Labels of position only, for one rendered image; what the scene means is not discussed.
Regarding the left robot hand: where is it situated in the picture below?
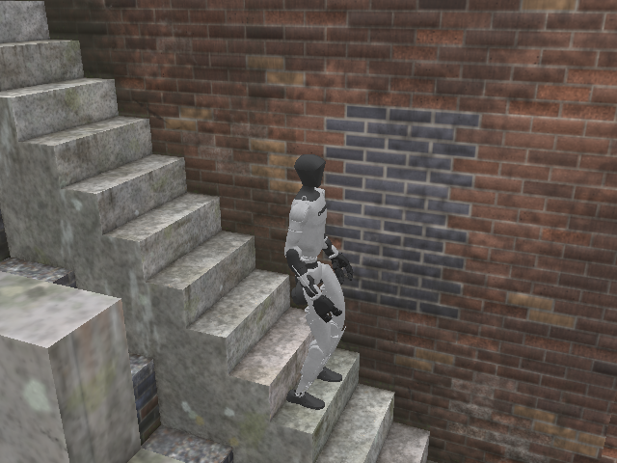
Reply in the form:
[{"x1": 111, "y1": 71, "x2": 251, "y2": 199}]
[{"x1": 331, "y1": 253, "x2": 354, "y2": 285}]

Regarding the right robot forearm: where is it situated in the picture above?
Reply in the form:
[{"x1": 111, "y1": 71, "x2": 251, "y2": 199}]
[{"x1": 286, "y1": 249, "x2": 322, "y2": 301}]

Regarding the robot right upper arm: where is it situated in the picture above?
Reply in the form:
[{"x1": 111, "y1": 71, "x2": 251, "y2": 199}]
[{"x1": 284, "y1": 202, "x2": 309, "y2": 258}]

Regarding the robot torso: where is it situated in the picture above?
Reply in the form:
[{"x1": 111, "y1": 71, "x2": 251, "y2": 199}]
[{"x1": 290, "y1": 187, "x2": 327, "y2": 285}]

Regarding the left robot forearm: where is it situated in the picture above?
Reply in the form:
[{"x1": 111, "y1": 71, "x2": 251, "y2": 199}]
[{"x1": 322, "y1": 233, "x2": 338, "y2": 259}]

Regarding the right robot shin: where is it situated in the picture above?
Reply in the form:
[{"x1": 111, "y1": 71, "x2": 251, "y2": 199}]
[{"x1": 295, "y1": 345, "x2": 331, "y2": 397}]

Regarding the right robot hand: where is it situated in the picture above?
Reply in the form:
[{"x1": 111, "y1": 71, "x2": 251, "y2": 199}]
[{"x1": 313, "y1": 295, "x2": 342, "y2": 323}]

